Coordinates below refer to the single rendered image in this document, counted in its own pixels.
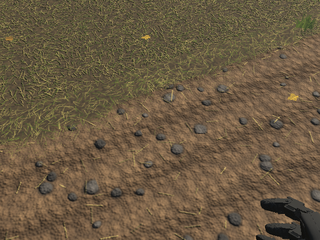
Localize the right robot hand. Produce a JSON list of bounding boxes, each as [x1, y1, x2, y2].
[[256, 196, 320, 240]]

